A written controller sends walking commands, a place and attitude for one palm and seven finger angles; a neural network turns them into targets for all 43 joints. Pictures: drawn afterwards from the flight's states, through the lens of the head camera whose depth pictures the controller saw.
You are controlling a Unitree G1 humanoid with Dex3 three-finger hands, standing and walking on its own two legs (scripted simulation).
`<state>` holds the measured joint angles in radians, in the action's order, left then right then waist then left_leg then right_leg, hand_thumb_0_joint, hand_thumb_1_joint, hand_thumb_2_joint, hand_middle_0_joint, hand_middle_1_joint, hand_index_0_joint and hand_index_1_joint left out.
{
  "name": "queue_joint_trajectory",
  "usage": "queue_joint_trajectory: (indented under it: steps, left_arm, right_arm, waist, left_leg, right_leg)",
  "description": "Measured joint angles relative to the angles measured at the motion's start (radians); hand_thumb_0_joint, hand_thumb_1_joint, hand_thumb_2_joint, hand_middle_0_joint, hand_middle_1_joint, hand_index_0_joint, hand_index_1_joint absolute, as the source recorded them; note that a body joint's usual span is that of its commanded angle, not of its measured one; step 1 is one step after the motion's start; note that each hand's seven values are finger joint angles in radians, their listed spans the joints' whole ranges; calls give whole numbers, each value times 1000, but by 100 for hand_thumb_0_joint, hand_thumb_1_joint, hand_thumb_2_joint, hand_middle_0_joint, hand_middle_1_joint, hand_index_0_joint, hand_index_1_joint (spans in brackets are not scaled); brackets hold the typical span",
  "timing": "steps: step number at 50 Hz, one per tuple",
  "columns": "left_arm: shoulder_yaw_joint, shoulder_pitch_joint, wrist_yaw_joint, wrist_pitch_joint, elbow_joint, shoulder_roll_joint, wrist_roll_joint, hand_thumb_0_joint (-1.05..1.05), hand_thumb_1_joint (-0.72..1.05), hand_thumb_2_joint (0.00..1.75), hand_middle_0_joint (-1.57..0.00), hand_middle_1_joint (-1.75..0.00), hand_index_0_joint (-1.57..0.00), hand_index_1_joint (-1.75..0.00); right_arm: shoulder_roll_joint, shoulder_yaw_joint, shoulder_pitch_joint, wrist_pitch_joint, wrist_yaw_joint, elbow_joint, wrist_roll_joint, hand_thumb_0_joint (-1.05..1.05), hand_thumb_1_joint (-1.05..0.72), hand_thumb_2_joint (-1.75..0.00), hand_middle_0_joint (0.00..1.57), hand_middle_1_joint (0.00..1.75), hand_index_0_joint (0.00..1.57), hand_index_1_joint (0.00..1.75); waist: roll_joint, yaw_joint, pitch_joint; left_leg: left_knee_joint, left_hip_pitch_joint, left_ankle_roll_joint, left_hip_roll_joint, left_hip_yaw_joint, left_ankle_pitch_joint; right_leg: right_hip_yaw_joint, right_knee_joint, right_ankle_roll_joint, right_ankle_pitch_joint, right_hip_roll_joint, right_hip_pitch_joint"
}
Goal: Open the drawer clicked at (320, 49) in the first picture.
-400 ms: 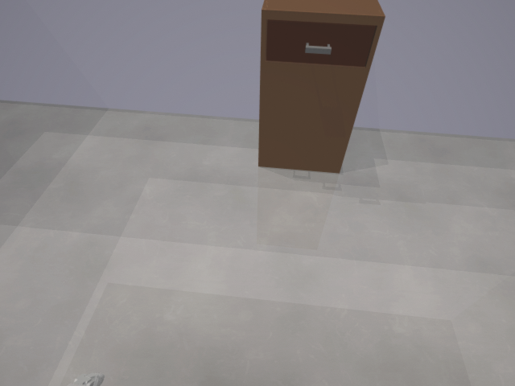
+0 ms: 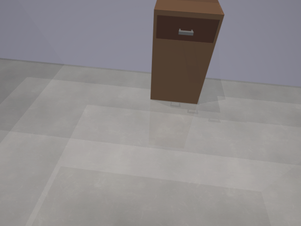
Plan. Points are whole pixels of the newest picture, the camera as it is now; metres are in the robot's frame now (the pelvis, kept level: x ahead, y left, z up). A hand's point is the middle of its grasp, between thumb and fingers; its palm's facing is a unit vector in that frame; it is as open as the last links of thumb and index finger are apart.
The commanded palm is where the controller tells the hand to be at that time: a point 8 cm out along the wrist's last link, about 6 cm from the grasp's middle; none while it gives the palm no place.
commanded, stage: stand and wait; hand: left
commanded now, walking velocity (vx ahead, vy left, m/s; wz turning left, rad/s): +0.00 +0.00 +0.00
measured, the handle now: (185, 31) +1.35 -0.17 -0.06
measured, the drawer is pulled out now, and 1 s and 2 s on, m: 0.00 0.00 0.00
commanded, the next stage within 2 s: look at it before walking up in 0.42 s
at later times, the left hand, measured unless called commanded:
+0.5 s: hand out of the picture +0.06 +0.25 -0.16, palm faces -0.03 -0.94 -0.33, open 7.4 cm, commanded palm none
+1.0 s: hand out of the picture +0.06 +0.24 -0.15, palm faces -0.04 -0.94 -0.34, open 7.4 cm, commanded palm none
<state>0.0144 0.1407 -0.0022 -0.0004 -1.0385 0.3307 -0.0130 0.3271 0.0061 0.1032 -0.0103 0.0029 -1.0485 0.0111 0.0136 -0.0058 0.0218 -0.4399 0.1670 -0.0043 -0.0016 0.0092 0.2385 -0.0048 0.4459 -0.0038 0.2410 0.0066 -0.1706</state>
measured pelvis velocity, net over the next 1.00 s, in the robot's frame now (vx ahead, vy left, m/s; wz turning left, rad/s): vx -0.01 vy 0.00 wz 0.00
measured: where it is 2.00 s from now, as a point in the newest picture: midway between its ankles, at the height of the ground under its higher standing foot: outside the picture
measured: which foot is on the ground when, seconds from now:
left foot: down 0.00-1.00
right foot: down 0.00-1.00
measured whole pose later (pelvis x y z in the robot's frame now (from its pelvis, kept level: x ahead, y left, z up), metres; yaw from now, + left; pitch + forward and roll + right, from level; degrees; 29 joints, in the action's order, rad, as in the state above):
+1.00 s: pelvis -0.01 +0.00 +0.00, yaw +0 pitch -2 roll +0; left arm 0.01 0.14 0.00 -0.01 -1.09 0.34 -0.01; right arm 0.34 0.01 0.11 -0.01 0.00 -1.11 0.01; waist 0.01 0.00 0.03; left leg -0.37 0.15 -0.01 -0.01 0.01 0.19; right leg 0.00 0.38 0.00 0.20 0.00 -0.16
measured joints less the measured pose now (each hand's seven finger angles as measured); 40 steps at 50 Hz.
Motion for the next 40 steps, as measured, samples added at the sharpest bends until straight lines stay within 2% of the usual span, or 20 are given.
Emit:
queue_joint_trajectory:
  steps: [15,40]
  left_arm:
    - [-2,16,1,0,-49,20,2,1,90,90,-20,-30,-20,-30]
    - [0,-6,2,-5,-46,9,-2,1,90,90,-20,-30,-20,-30]
  right_arm:
    - [14,-1,36,4,-2,-61,-4,1,-90,-90,20,30,21,30]
    - [9,2,9,-3,-4,-59,-5,1,-90,-90,21,30,21,30]
  waist:
    - [-4,4,15]
    - [-6,3,8]
  left_leg:
    - [29,-1,-1,-2,0,-30]
    - [56,-12,-3,-2,-1,-44]
  right_leg:
    - [0,-36,0,-33,-2,4]
    - [-1,-53,1,-43,-2,10]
